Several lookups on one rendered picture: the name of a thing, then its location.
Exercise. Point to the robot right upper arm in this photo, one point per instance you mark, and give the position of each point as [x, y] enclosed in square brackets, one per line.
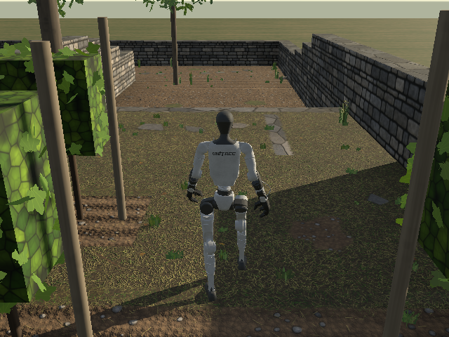
[247, 149]

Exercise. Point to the left robot hand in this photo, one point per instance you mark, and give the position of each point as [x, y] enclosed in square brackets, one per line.
[196, 192]

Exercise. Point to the robot left forearm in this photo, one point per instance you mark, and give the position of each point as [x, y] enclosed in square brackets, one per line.
[192, 183]

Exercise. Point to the robot head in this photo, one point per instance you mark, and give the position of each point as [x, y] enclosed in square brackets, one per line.
[224, 120]

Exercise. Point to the robot right thigh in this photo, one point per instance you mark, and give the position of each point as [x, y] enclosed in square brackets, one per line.
[240, 207]

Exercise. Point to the robot left upper arm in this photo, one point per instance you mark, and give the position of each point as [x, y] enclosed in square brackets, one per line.
[199, 158]

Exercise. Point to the robot right forearm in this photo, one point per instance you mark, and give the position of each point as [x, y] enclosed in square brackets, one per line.
[259, 189]

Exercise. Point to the right robot hand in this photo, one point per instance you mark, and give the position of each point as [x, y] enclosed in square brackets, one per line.
[265, 207]

